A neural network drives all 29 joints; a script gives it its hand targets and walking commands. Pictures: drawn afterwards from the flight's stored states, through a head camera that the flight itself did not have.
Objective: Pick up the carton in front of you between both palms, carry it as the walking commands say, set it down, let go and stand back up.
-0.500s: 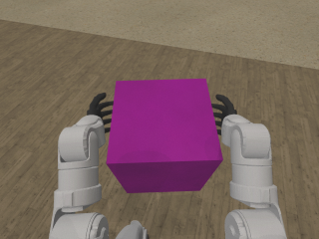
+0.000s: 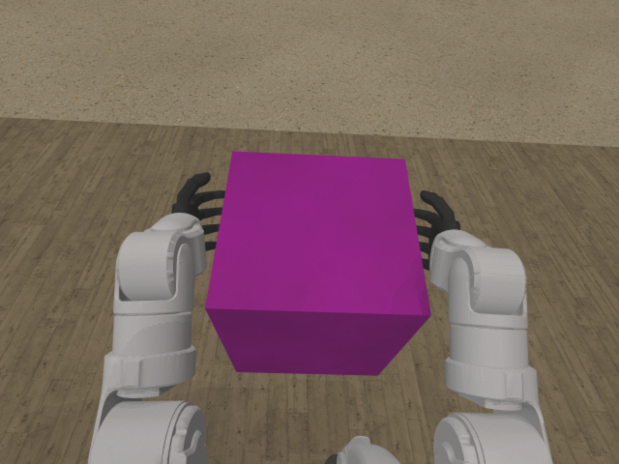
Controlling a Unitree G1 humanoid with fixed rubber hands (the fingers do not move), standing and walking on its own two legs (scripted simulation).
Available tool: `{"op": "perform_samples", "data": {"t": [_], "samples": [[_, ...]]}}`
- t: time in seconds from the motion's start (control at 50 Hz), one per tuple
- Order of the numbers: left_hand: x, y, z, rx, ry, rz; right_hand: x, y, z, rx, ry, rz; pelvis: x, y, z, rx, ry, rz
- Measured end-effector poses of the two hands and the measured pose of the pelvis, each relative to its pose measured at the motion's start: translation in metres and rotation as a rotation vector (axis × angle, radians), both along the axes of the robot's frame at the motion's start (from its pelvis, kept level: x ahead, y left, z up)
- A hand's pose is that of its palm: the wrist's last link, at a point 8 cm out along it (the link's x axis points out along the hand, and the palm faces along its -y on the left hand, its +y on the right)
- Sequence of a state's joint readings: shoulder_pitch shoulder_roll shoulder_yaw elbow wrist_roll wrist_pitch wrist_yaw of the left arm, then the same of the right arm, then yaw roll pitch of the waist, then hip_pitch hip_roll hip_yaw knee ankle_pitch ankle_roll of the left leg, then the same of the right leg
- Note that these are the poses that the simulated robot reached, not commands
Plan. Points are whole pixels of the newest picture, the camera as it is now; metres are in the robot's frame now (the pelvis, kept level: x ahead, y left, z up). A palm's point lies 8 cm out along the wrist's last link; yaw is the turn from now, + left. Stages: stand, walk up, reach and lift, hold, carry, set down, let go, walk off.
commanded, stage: carry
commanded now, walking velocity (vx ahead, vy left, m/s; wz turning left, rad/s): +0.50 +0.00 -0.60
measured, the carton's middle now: (312, 275) +0.37 -0.01 +0.03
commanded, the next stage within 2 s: none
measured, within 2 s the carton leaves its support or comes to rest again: neither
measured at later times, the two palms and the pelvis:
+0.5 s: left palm (272, 100) +0.70 +0.05 +0.08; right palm (439, 141) +0.62 -0.24 +0.07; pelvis +0.30 -0.01 -0.04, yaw -17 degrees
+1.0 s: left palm (387, 48) +0.94 -0.20 +0.07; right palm (515, 106) +0.74 -0.42 +0.06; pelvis +0.55 -0.09 -0.06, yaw -37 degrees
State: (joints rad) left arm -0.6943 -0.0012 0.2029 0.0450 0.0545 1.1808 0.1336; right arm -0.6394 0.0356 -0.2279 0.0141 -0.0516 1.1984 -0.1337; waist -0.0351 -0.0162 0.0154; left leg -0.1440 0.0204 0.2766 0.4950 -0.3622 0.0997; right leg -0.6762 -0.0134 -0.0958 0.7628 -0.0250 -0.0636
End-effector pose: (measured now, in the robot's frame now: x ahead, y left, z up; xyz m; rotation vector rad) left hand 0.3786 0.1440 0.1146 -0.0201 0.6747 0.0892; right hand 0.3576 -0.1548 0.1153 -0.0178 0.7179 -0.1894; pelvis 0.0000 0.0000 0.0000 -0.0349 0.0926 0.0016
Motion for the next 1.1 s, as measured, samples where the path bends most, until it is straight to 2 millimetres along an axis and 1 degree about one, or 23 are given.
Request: {"op": "perform_samples", "data": {"t": [0.06, 0.12, 0.14, 0.2, 0.26, 0.32, 0.4, 0.46, 0.52, 0.58, 0.6, 0.64, 0.7, 0.74, 0.8, 0.86, 0.94, 1.0, 1.04, 1.06, 1.1], "samples": [[0.047, -0.017, -0.001, 0.006, -0.013, -0.031, 0.037, -0.016, -0.003, 0.002, -0.013, -0.028, 0.045, -0.003, -0.013, 0.013, -0.008, -0.03], [0.09, -0.03, -0.008, 0.035, -0.016, -0.041, 0.08, -0.029, -0.016, 0.011, -0.016, -0.026, 0.093, -0.008, -0.033, 0.028, -0.033, -0.047], [0.102, -0.033, -0.013, 0.051, -0.012, -0.044, 0.093, -0.032, -0.023, 0.018, -0.01, -0.023, 0.104, -0.008, -0.038, 0.015, -0.035, -0.063], [0.131, -0.036, -0.033, 0.062, 0.053, -0.05, 0.121, -0.035, -0.042, 0.02, 0.055, -0.021, 0.134, -0.012, -0.04, 0.009, -0.036, -0.111], [0.157, -0.04, -0.048, 0.059, 0.11, -0.064, 0.144, -0.039, -0.053, 0.012, 0.112, -0.029, 0.163, -0.016, -0.035, 0.021, -0.03, -0.147], [0.192, -0.05, -0.051, 0.062, 0.115, -0.089, 0.172, -0.048, -0.058, 0.02, 0.117, -0.056, 0.191, -0.017, -0.032, 0.032, -0.016, -0.177], [0.247, -0.067, -0.045, 0.061, 0.078, -0.131, 0.21, -0.063, -0.057, 0.039, 0.079, -0.114, 0.234, -0.014, -0.031, 0.042, 0.003, -0.228], [0.291, -0.082, -0.037, 0.052, 0.035, -0.17, 0.241, -0.074, -0.052, 0.046, 0.034, -0.165, 0.272, -0.009, -0.034, 0.042, 0.014, -0.271], [0.338, -0.095, -0.033, 0.041, -0.004, -0.211, 0.275, -0.084, -0.048, 0.041, -0.007, -0.211, 0.316, -0.005, -0.044, 0.037, 0.022, -0.313], [0.388, -0.109, -0.039, 0.031, -0.04, -0.265, 0.31, -0.093, -0.05, 0.018, -0.039, -0.257, 0.365, -0.003, -0.066, 0.023, 0.011, -0.365], [0.402, -0.115, -0.044, 0.024, -0.04, -0.285, 0.319, -0.097, -0.053, 0.001, -0.038, -0.27, 0.376, -0.003, -0.072, 0.034, 0.008, -0.372], [0.424, -0.128, -0.057, 0.021, 0.0, -0.325, 0.328, -0.105, -0.063, -0.02, 0.006, -0.3, 0.393, -0.004, -0.073, 0.045, -0.001, -0.392], [0.444, -0.154, -0.071, 0.033, 0.077, -0.397, 0.328, -0.122, -0.076, -0.014, 0.087, -0.365, 0.42, -0.007, -0.065, 0.026, -0.009, -0.429], [0.458, -0.175, -0.074, 0.037, 0.1, -0.445, 0.329, -0.135, -0.077, -0.011, 0.112, -0.411, 0.436, -0.01, -0.06, 0.018, -0.011, -0.458], [0.48, -0.209, -0.072, 0.033, 0.096, -0.508, 0.336, -0.16, -0.073, -0.01, 0.107, -0.477, 0.46, -0.019, -0.055, 0.012, -0.01, -0.502], [0.503, -0.245, -0.065, 0.027, 0.071, -0.559, 0.347, -0.188, -0.065, -0.007, 0.081, -0.536, 0.486, -0.033, -0.051, 0.009, -0.009, -0.544], [0.536, -0.298, -0.051, 0.02, 0.025, -0.61, 0.368, -0.231, -0.054, -0.008, 0.032, -0.593, 0.523, -0.061, -0.053, 0.014, -0.012, -0.601], [0.562, -0.342, -0.046, 0.023, -0.001, -0.641, 0.386, -0.269, -0.053, -0.005, 0.006, -0.625, 0.553, -0.091, -0.062, 0.017, -0.014, -0.642], [0.578, -0.371, -0.047, 0.03, -0.014, -0.652, 0.401, -0.296, -0.057, -0.001, -0.006, -0.635, 0.572, -0.114, -0.073, 0.022, -0.025, -0.654], [0.585, -0.384, -0.05, 0.041, -0.019, -0.657, 0.408, -0.309, -0.061, 0.004, -0.009, -0.636, 0.581, -0.123, -0.078, 0.009, -0.024, -0.666], [0.596, -0.405, -0.059, 0.071, -0.002, -0.666, 0.419, -0.33, -0.072, 0.027, 0.012, -0.642, 0.594, -0.137, -0.081, 0.0, -0.025, -0.685]]}}
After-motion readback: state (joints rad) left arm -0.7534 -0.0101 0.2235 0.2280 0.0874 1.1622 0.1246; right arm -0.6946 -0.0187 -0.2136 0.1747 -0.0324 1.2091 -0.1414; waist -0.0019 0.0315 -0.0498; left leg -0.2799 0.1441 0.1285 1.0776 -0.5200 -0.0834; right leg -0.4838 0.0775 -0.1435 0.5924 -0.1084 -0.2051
